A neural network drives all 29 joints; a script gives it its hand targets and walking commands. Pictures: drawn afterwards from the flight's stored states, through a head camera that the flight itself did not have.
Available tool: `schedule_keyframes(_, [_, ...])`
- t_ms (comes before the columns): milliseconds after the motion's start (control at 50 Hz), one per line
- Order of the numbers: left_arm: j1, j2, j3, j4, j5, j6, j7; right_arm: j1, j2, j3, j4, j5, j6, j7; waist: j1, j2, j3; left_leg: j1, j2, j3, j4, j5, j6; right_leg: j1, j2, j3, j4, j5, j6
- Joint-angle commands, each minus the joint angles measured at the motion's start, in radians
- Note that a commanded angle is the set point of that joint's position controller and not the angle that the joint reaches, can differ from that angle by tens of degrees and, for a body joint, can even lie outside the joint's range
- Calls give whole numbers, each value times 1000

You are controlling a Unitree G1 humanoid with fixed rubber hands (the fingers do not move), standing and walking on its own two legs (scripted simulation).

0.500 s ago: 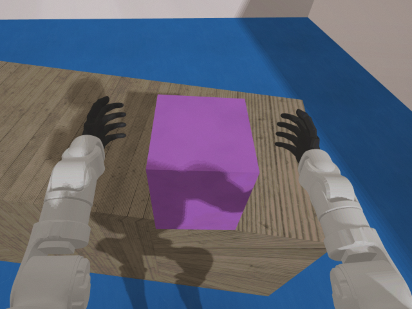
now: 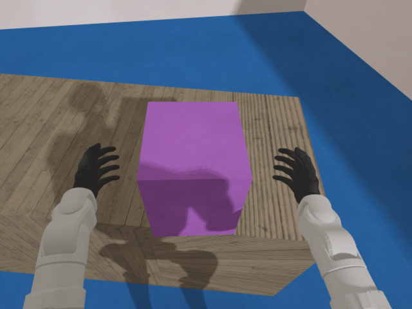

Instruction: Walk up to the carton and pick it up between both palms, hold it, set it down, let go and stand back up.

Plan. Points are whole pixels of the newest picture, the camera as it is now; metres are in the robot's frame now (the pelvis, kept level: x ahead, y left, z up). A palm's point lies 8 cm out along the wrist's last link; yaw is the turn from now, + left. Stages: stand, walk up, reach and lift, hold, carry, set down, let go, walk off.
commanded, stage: set down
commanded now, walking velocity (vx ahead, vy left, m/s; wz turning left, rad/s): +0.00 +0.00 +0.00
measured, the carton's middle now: (193, 171) +0.40 +0.05 -0.01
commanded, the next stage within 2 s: none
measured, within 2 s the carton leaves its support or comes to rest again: neither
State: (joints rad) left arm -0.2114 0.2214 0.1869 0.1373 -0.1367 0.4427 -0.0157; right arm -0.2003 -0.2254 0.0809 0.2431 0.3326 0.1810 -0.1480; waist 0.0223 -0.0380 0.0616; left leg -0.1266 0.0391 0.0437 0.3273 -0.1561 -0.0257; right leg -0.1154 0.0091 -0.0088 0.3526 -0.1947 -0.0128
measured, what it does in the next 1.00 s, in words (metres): stands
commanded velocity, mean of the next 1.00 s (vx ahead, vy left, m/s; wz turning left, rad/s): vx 0.00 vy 0.00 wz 0.00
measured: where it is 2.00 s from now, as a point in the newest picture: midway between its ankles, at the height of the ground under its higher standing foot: outside the picture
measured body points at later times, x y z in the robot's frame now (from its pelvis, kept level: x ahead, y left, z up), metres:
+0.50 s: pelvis -0.01 +0.00 +0.00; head -0.03 +0.02 +0.45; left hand +0.26 +0.24 +0.00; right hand +0.26 -0.17 +0.00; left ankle +0.01 +0.13 -0.75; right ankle +0.00 -0.11 -0.75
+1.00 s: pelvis -0.01 +0.02 -0.01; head -0.02 +0.04 +0.44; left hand +0.21 +0.24 -0.05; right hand +0.22 -0.17 -0.04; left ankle +0.01 +0.14 -0.75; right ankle +0.00 -0.11 -0.75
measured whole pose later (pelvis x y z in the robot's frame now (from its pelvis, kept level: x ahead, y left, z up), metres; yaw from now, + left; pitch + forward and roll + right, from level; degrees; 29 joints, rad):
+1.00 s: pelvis -0.01 +0.02 -0.01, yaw +1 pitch -5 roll +0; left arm 0.08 0.21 -0.05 0.49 -0.17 -0.09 0.09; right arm 0.10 -0.14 0.03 0.60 0.17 -0.22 0.00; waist 0.04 -0.04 0.07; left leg -0.16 0.02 0.04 0.45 -0.21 0.00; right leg -0.12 -0.01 -0.01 0.43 -0.23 0.01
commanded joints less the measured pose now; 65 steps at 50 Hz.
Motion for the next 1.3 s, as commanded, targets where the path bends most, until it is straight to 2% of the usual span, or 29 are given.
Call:
schedule_keyframes(0, [-103, 121, -6, -279, -13, -238, 26, -88, -75, -93, -308, -62, -181, 36, 15, 77, -371, 122, -71, 13, 11, 311, -13, 73, 34, 13, -18, 335, 30])
schedule_keyframes(80, [-337, 218, -78, -386, -85, -369, 75, -257, -107, -164, -425, -113, -231, 74, 15, 143, -506, 58, -53, 22, 30, 221, -8, -4, 28, 20, -4, 170, 20])
schedule_keyframes(160, [-21, 166, -100, -325, -90, -437, 66, 24, -60, -113, -391, -106, -286, 79, 5, 117, -519, 102, -54, -3, 57, 320, -12, 82, 21, 37, 12, 308, 27])
schedule_keyframes(180, [-241, 216, -113, -306, -123, -427, 60, -177, -96, -135, -418, -127, -274, 74, -8, 95, -563, -6, -60, 8, 54, 249, 5, 87, 13, 56, 31, 278, 24])
schedule_keyframes(200, [182, 123, -93, -247, -86, -445, 53, 223, -6, -50, -331, -94, -297, 78, 23, 47, -453, 38, -51, -15, 46, 290, 9, 176, 9, 56, 32, 336, 30])
schedule_keyframes(320, [-72, 161, -93, -5, -67, -471, 36, -12, -40, -97, -112, -126, -315, 82, 26, 48, -302, -80, -55, -5, -1, 114, 21, 74, 1, 64, -13, 86, 3])
schedule_keyframes(400, [-56, 115, -113, 177, -33, -530, 31, -6, -30, -82, 52, -136, -352, 94, 22, 18, -225, -21, -55, -9, 3, 90, 19, 33, -7, 64, -49, 12, -11])
schedule_keyframes(420, [192, 45, -118, 286, 9, -550, 20, 230, 22, -32, 191, -133, -384, 99, 32, -8, -139, 35, -51, -29, 8, 133, 12, 61, -6, 55, -58, 44, -22])
schedule_keyframes(460, [-12, 90, -141, 200, 1, -574, 19, 14, -42, -66, 113, -149, -421, 91, 8, 45, -216, 3, -59, -7, 23, 165, 4, 57, 3, 50, -35, 89, -22])
schedule_keyframes(480, [210, 48, -121, 207, 33, -590, 20, 224, -8, -20, 162, -125, -454, 96, 33, 41, -159, 46, -57, -19, 28, 222, -8, 103, 10, 39, -37, 131, -24])
schedule_keyframes(500, [-48, 115, -116, 119, 10, -599, 29, -28, -70, -78, 68, -126, -478, 96, 25, 83, -242, 11, -61, -10, 35, 200, -13, 63, 9, 37, -28, 100, -24])
schedule_keyframes(640, [211, 79, -153, 101, 9, -632, 80, 251, -1, -62, 104, -150, -503, 122, 16, 74, -125, 38, -58, -14, 36, 97, -13, 1, 4, 29, -27, 29, -20])
schedule_keyframes(660, [-192, 174, -172, -66, -64, -653, 101, -106, -51, -125, -91, -138, -506, 120, 9, 100, -276, -55, -60, 1, 39, 0, -7, -38, -8, 40, -6, -53, -17])
schedule_keyframes(680, [171, 68, -209, 83, -30, -646, 111, 234, 16, -68, 101, -146, -492, 134, 2, 83, -108, -24, -50, -15, 36, 5, -9, -49, -3, 40, -2, -51, -25])
schedule_keyframes(700, [-140, 186, -182, -60, -75, -672, 125, -54, -34, -124, -100, -135, -496, 130, 25, 93, -268, -62, -58, -1, 33, -56, 1, -62, -16, 49, -7, -104, -14])
schedule_keyframes(720, [112, 95, -219, 104, -51, -661, 130, 177, 1, -103, 91, -158, -477, 142, -3, 98, -137, -24, -37, -21, 30, -63, 2, -80, -9, 41, -1, -103, -21])
schedule_keyframes(760, [48, 139, -210, 102, -67, -678, 123, 102, -14, -99, 48, -151, -480, 138, 15, 79, -208, -27, -47, -12, 34, -29, 3, -74, -16, 45, -7, -73, -12])
schedule_keyframes(780, [170, 77, -214, 279, -13, -638, 107, 195, -11, -72, 261, -173, -456, 142, 6, 100, -104, 19, -46, -25, 28, -28, -9, -105, -14, 42, -29, -106, -30])
schedule_keyframes(800, [-51, 169, -183, 12, -92, -678, 122, 7, -24, -113, -25, -117, -488, 138, 44, 80, -278, 3, -47, -16, 28, -24, 4, -78, -15, 44, -10, -93, -13])
schedule_keyframes(820, [195, 44, -232, 314, -23, -617, 105, 201, -28, -66, 282, -165, -460, 144, -11, 76, -56, 6, -37, -31, 29, -30, -8, -99, -3, 38, -22, -105, -33])
schedule_keyframes(840, [86, 102, -191, 52, -73, -651, 110, 116, -26, -89, 17, -115, -491, 139, 33, 64, -256, 13, -42, -25, 23, 11, 3, -13, -6, 40, -18, -57, -19])
schedule_keyframes(860, [189, 43, -232, 277, -23, -599, 99, 187, -49, -76, 265, -168, -463, 141, -13, 79, -94, 1, -42, -29, 26, 8, -13, -58, 4, 28, -28, -65, -36])
schedule_keyframes(900, [14, 95, -217, 29, -70, -626, 119, 45, -71, -125, 42, -123, -495, 143, 14, 91, -233, -9, -38, -27, 24, 26, -21, -40, 11, 16, -8, -51, -25])
schedule_keyframes(920, [249, 20, -233, 331, 25, -541, 102, 228, -65, -84, 363, -183, -433, 146, -22, 103, -35, 38, -28, -33, 8, 9, -26, -60, 15, 14, -43, -74, -42])
schedule_keyframes(940, [113, 89, -183, 85, -39, -571, 105, 108, -59, -121, 73, -149, -461, 145, 36, 60, -215, 31, -32, -23, 2, 27, -12, -6, 15, 12, -30, -33, -20])
schedule_keyframes(1020, [134, 81, -196, 117, -9, -597, 128, 137, -61, -120, 109, -175, -454, 155, 25, 61, -191, 19, -35, -9, 13, 60, -14, -14, 12, 20, -28, -27, -24])
schedule_keyframes(1040, [237, 97, -246, -83, -55, -708, 146, 246, -9, -167, -75, -138, -528, 164, -3, 75, -286, 96, -17, -23, 43, 166, -33, -23, 28, 6, 14, 95, -24])
schedule_keyframes(1120, [255, 53, -195, 217, 29, -730, 117, 242, -19, -125, 252, -177, -544, 176, 17, 114, -146, 107, -25, -16, 31, 156, -38, -60, 18, 16, -36, 30, -48])
schedule_keyframes(1280, [275, 73, -208, 165, 3, -696, 112, 236, -31, -120, 180, -205, -552, 165, 20, 50, -133, 90, -30, 17, 21, 174, -22, -20, 15, 28, -37, 85, -28])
